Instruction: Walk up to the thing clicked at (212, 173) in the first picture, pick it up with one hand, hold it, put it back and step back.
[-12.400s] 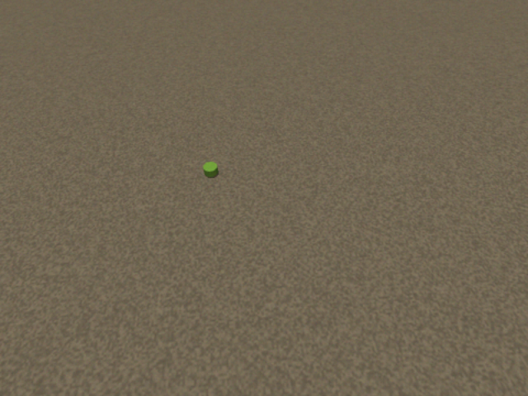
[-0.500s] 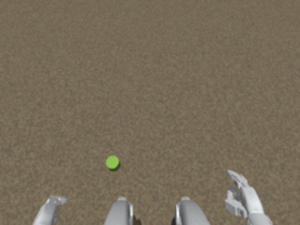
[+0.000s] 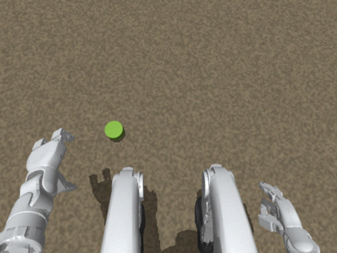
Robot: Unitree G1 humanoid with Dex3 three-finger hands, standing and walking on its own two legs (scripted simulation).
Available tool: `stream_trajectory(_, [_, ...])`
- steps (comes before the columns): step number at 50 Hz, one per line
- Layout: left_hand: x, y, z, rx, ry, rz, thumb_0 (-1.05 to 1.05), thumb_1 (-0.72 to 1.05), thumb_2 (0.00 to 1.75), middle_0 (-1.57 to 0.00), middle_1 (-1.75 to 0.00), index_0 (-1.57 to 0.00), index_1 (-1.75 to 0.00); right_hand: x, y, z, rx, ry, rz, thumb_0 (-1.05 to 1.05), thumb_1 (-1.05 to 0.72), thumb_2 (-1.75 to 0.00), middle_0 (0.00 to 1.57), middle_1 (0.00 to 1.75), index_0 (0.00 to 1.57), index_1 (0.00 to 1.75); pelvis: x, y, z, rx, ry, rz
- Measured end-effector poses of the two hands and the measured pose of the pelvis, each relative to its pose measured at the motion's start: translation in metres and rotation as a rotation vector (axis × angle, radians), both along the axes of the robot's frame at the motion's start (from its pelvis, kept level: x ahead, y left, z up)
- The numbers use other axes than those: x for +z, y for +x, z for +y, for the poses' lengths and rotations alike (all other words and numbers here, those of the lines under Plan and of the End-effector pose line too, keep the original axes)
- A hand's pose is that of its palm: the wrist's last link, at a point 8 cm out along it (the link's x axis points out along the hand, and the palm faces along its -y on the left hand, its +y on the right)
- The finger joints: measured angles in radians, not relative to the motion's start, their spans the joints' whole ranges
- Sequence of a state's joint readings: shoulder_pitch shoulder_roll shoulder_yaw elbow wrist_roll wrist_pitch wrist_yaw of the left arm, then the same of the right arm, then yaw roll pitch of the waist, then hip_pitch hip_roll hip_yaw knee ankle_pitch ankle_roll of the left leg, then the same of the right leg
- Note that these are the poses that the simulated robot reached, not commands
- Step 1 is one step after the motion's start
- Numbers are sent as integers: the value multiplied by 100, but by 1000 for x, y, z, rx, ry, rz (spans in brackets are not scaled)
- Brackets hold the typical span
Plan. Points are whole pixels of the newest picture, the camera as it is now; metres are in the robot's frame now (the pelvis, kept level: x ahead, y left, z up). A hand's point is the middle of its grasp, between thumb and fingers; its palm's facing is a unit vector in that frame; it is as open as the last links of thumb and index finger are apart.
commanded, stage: rise first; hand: left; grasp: from above
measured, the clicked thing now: (114, 130) +0.50 +0.23 -0.46
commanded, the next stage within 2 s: approach in 1.50 s
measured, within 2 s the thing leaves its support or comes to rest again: neither
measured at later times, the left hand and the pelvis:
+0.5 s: hand (82, 145) +0.39 +0.29 -0.26, palm faces -0.47 -0.06 -0.88, open 14.1 cm; pelvis -0.03 +0.01 -0.11, yaw -3 degrees
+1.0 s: hand (91, 138) +0.43 +0.28 -0.32, palm faces -0.46 -0.02 -0.89, open 14.1 cm; pelvis -0.02 +0.01 -0.15, yaw -4 degrees
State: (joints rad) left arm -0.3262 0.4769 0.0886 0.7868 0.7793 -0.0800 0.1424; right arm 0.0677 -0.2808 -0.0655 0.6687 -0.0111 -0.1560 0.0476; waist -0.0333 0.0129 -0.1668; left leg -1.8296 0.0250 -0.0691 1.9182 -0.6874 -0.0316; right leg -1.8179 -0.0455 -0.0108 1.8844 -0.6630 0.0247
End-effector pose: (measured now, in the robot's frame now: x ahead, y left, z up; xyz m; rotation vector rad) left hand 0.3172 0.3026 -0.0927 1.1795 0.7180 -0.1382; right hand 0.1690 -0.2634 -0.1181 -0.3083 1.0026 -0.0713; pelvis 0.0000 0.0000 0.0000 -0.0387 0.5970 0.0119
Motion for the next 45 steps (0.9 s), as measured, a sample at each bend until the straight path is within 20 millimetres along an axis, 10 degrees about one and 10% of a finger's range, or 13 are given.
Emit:
stream_trajectory(17, [-89,61,-7,-287,153,-81,0,-53,104,-8,-103,-9,-104,-85,-113,-12,-95,-62,296,1,-89,-90,20,30,20,30,-90,-25,5,-12,-34,-14])
stream_trajectory(45, [-163,112,-18,-398,227,-101,0,-51,101,-10,-96,-10,-97,-127,-128,-2,-50,-85,397,0,-90,-90,20,30,20,30,-144,-18,12,-20,-65,2])
